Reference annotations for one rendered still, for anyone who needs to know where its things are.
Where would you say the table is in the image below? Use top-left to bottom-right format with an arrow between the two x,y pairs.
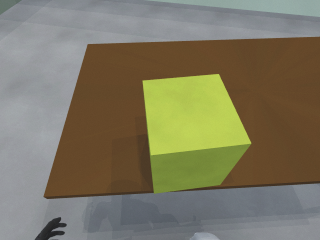
43,36 -> 320,199

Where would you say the carton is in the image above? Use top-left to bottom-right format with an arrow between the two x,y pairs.
142,74 -> 252,194

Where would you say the robot left hand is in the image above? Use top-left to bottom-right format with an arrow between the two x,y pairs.
35,217 -> 67,240

